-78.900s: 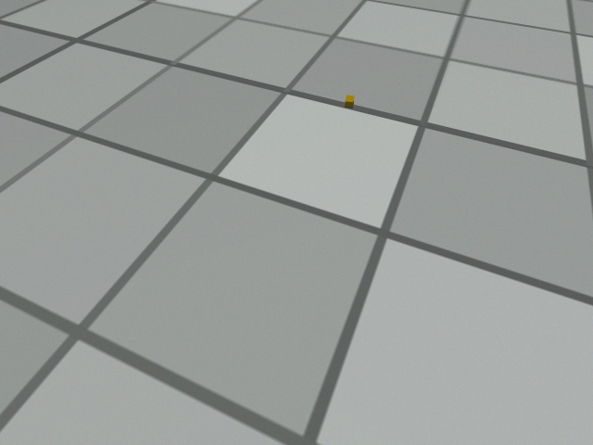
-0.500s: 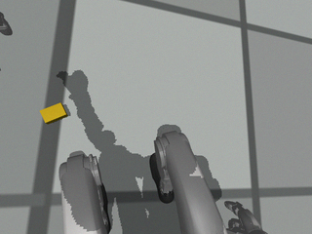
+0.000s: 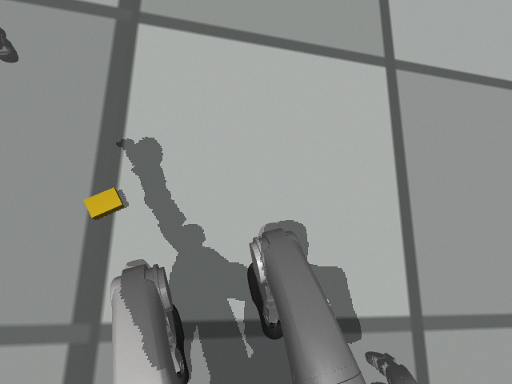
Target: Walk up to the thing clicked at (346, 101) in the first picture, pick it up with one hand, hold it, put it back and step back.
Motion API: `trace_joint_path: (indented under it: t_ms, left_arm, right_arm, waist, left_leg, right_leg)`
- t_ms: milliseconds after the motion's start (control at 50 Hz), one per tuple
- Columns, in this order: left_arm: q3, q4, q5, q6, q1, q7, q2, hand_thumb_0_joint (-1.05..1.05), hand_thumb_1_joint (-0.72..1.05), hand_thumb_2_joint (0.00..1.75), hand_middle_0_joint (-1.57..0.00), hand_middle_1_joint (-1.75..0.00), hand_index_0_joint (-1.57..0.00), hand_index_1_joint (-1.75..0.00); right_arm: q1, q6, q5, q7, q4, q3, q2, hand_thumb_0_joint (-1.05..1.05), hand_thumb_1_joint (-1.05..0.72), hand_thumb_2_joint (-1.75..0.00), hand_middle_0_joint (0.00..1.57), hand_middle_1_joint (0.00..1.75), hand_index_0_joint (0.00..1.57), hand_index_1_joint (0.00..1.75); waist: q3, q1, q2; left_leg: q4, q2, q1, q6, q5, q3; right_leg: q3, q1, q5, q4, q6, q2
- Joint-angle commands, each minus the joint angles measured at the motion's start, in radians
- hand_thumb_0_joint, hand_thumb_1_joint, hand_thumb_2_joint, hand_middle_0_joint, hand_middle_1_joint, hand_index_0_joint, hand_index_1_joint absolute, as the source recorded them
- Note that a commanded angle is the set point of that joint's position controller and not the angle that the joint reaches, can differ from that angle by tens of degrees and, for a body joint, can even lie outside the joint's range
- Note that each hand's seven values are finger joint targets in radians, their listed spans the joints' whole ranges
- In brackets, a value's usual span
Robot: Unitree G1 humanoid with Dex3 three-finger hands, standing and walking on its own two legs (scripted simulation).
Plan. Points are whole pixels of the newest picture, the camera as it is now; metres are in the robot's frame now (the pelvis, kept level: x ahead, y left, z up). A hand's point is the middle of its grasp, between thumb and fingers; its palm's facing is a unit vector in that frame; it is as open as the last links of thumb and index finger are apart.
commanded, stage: go down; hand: left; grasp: from above
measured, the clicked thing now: (104, 203) +0.48 +0.21 -0.46
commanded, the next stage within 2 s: withdraw in 1.94 s
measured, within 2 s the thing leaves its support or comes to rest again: neither
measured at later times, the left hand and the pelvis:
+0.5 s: hand out of the picture +0.55 +0.28 +0.01, palm faces -0.44 -0.01 -0.90, open 8.4 cm; pelvis +0.01 -0.01 +0.04, yaw +1 degrees
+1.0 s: hand out of the picture +0.56 +0.28 +0.03, palm faces -0.43 +0.00 -0.90, open 9.6 cm; pelvis +0.02 -0.01 +0.06, yaw +0 degrees
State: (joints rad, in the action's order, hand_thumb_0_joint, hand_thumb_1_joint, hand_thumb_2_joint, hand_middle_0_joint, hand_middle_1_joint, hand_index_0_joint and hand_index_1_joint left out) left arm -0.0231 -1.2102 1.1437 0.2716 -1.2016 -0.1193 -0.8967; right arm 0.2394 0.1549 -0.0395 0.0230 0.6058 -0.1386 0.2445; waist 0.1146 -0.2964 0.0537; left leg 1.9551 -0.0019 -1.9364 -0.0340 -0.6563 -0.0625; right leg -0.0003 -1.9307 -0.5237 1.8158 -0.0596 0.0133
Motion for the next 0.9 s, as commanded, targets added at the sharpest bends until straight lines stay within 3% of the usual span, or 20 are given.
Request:
trace_joint_path:
  t_ms: [0, 60, 140, 220, 340, 500, 620, 680, 880]
  left_arm:
    - [0.069, 0.13, -0.009, -0.001, -0.353, 0.046, -0.277, 0.0, 0.33, 0.31, -0.84, -0.19, -0.83, -0.2]
    - [0.066, 0.134, -0.005, 0.001, -0.336, 0.045, -0.267, 0.0, 0.36, 0.28, -0.87, -0.17, -0.85, -0.18]
    - [0.078, 0.162, -0.027, 0.014, -0.341, 0.041, -0.272, 0.0, 0.36, 0.28, -0.86, -0.19, -0.85, -0.19]
    - [0.086, 0.185, -0.037, 0.038, -0.356, 0.041, -0.273, 0.0, 0.32, 0.31, -0.84, -0.19, -0.82, -0.21]
    - [0.081, 0.162, -0.024, 0.064, -0.362, 0.059, -0.268, 0.0, 0.28, 0.34, -0.8, -0.23, -0.79, -0.24]
    - [0.091, 0.161, -0.013, 0.057, -0.373, 0.082, -0.29, 0.0, 0.27, 0.35, -0.79, -0.24, -0.78, -0.25]
    - [0.094, 0.148, -0.014, 0.054, -0.345, 0.087, -0.297, 0.0, 0.24, 0.37, -0.77, -0.27, -0.76, -0.28]
    - [0.081, 0.123, -0.024, 0.05, -0.32, 0.087, -0.268, 0.0, 0.21, 0.39, -0.74, -0.3, -0.73, -0.31]
    - [0.086, 0.163, -0.014, 0.057, -0.323, 0.094, -0.276, 0.0, 0.11, 0.47, -0.67, -0.37, -0.65, -0.39]
  right_arm:
    - [0.188, -0.007, 0.004, 0.025, -0.023, 0.085, 0.235, 0.0, -0.91, -0.9, 0.2, 0.3, 0.2, 0.3]
    - [0.189, -0.006, 0.008, 0.023, -0.027, 0.088, 0.234, 0.0, -0.91, -0.9, 0.2, 0.3, 0.2, 0.3]
    - [0.199, -0.013, 0.008, 0.024, -0.018, 0.093, 0.223, 0.0, -0.91, -0.9, 0.2, 0.3, 0.2, 0.3]
    - [0.204, -0.018, 0.004, 0.026, -0.006, 0.095, 0.221, 0.0, -0.91, -0.9, 0.2, 0.3, 0.2, 0.3]
    - [0.192, -0.023, 0.0, 0.027, 0.009, 0.095, 0.216, 0.0, -0.91, -0.9, 0.2, 0.3, 0.2, 0.3]
    - [0.19, -0.022, -0.001, 0.023, 0.02, 0.102, 0.216, 0.0, -0.91, -0.9, 0.2, 0.3, 0.2, 0.3]
    - [0.187, -0.02, 0.004, 0.022, 0.013, 0.103, 0.206, 0.0, -0.91, -0.9, 0.2, 0.3, 0.2, 0.3]
    - [0.18, -0.021, 0.005, 0.021, 0.012, 0.108, 0.205, 0.0, -0.91, -0.9, 0.2, 0.3, 0.2, 0.3]
    - [0.193, -0.02, 0.006, 0.02, 0.019, 0.111, 0.204, 0.0, -0.92, -0.9, 0.2, 0.3, 0.2, 0.3]
  waist:
    - [0.634, 0.009, 0.264]
    - [0.654, 0.016, 0.288]
    - [0.67, 0.009, 0.235]
    - [0.675, 0.005, 0.262]
    - [0.639, 0.001, 0.281]
    - [0.7, 0.013, 0.276]
    - [0.686, 0.018, 0.242]
    - [0.666, 0.016, 0.21]
    - [0.699, 0.03, 0.274]
  left_leg:
    - [-0.334, -0.004, 0.513, 0.014, 0.181, -0.022]
    - [-0.361, -0.009, 0.572, 0.021, 0.209, -0.027]
    - [-0.35, -0.003, 0.55, 0.009, 0.221, 0.0]
    - [-0.362, -0.009, 0.604, 0.014, 0.252, -0.013]
    - [-0.381, -0.006, 0.623, 0.017, 0.238, -0.002]
    - [-0.384, -0.004, 0.658, 0.01, 0.298, 0.014]
    - [-0.409, -0.002, 0.609, 0.005, 0.254, 0.026]
    - [-0.412, -0.003, 0.605, 0.001, 0.228, 0.027]
    - [-0.436, -0.013, 0.705, 0.016, 0.335, 0.008]
  right_leg:
    - [-0.077, 0.382, 0.11, -0.171, 0.101, -0.029]
    - [-0.077, 0.389, 0.117, -0.186, 0.105, -0.033]
    - [-0.066, 0.463, 0.133, -0.232, 0.1, -0.031]
    - [-0.068, 0.447, 0.145, -0.239, 0.103, -0.031]
    - [-0.062, 0.449, 0.14, -0.27, 0.104, -0.028]
    - [-0.056, 0.519, 0.186, -0.303, 0.1, -0.03]
    - [-0.052, 0.582, 0.167, -0.333, 0.098, -0.035]
    - [-0.052, 0.592, 0.149, -0.349, 0.096, -0.038]
    - [-0.06, 0.568, 0.203, -0.34, 0.106, -0.041]
